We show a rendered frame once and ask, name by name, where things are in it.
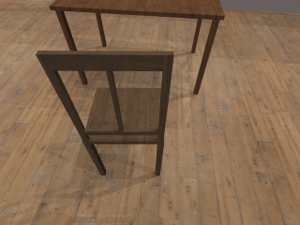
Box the table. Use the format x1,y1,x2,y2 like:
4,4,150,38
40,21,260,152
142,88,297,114
49,0,225,95

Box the chair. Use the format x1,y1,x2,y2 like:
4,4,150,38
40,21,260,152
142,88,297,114
36,51,174,175

